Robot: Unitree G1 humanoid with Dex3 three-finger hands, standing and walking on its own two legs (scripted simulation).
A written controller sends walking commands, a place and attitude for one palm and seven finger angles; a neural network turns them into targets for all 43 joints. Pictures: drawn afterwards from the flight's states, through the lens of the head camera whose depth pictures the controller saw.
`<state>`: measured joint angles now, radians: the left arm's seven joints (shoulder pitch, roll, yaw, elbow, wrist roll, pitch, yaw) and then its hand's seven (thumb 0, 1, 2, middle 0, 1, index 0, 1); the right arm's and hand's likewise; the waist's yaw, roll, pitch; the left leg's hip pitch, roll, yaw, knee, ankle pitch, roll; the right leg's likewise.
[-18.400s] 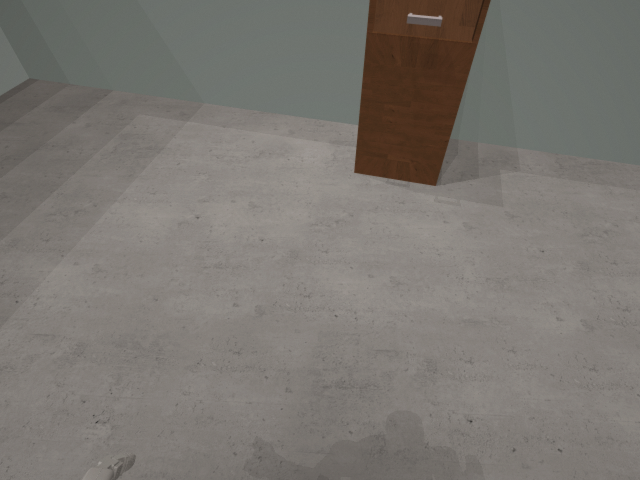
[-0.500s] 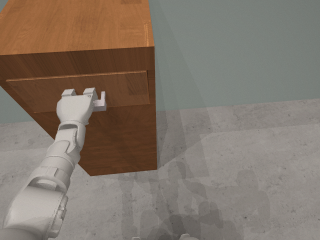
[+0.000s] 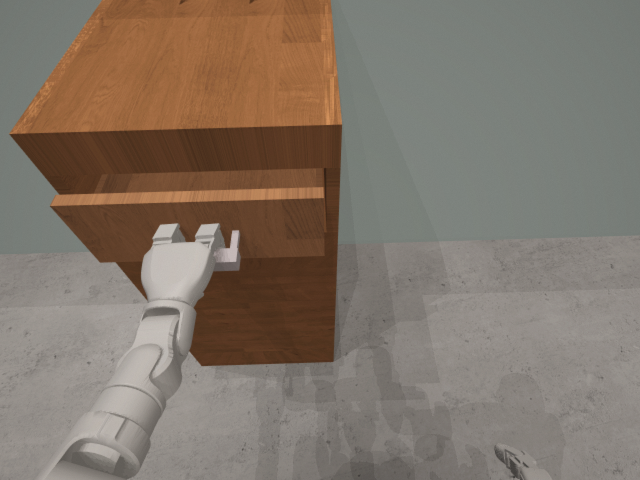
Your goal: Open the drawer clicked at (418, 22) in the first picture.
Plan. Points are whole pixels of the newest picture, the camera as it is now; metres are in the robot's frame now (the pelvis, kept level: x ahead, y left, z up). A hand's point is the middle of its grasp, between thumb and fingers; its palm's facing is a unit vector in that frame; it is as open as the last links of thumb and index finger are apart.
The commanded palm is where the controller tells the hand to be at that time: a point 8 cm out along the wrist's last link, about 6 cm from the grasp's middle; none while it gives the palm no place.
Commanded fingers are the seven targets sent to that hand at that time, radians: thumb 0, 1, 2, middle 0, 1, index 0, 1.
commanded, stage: pull the drawer open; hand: left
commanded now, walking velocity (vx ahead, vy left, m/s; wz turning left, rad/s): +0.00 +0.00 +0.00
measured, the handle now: (198, 249) +0.42 +0.20 +0.01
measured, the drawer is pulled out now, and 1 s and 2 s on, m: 0.05 0.16 0.29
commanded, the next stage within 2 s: none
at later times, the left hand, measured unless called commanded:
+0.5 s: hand (192, 289) +0.37 +0.20 -0.01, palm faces -0.03 -0.03 -1.00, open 5.6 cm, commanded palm +0.32 +0.19 +0.05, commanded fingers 0.00 0.90 0.90 -0.40 -1.35 -0.40 -1.35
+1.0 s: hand (180, 362) +0.26 +0.19 -0.01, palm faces +0.03 -0.06 -1.00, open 5.5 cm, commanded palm +0.24 +0.19 +0.05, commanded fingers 0.00 0.90 0.90 -0.40 -1.35 -0.40 -1.35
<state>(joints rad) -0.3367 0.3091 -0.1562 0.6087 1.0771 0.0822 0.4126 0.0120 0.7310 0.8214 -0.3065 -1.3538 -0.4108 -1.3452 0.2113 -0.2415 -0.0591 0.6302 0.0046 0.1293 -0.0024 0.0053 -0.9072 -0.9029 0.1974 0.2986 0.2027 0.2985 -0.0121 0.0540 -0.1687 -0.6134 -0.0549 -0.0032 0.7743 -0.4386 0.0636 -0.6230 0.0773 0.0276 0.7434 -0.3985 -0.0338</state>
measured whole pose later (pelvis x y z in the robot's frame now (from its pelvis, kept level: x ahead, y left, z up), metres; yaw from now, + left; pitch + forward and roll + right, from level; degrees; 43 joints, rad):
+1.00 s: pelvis -0.02 -0.01 +0.00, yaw +0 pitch +11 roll +0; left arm 0.01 0.29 -0.21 0.30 1.10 0.10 0.45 0.02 0.72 0.83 -0.31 -1.35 -0.42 -1.35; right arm 0.09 -0.24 -0.04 0.61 -0.01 0.10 0.00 0.01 -0.91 -0.90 0.20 0.30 0.20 0.30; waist 0.05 0.05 -0.15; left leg -0.55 -0.06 0.00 0.79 -0.43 0.05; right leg -0.57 0.07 0.02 0.78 -0.40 -0.05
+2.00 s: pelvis -0.02 -0.03 -0.02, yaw -1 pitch +10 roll +2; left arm 0.58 0.31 -0.15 -0.15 1.08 0.02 0.46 0.07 0.69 0.80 -0.29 -1.34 -0.42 -1.35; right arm 0.08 -0.19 0.01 0.53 -0.03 0.09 0.07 0.01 -0.91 -0.90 0.20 0.30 0.20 0.30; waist 0.10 0.05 -0.15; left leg -0.57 -0.05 0.02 0.88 -0.48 0.03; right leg -0.62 0.09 0.04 0.92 -0.46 -0.07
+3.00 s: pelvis -0.04 -0.05 -0.02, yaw +1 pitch +10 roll +2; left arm 0.57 0.36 -0.07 -0.12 1.05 -0.05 0.48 0.00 -0.36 0.36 -0.34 -1.24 -0.33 -1.21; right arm 0.10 -0.25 -0.02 0.54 -0.04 0.09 0.00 0.01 -0.91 -0.90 0.20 0.30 0.20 0.30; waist 0.09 0.04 -0.13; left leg -0.60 -0.04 -0.01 0.87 -0.44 0.00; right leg -0.64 0.09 0.01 0.91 -0.43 -0.10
